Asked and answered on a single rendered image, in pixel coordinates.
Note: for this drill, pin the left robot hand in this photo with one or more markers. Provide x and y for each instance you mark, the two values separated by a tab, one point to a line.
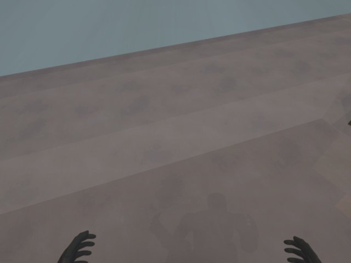
71	252

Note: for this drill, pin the right robot hand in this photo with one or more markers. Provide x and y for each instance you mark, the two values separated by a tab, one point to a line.
305	251

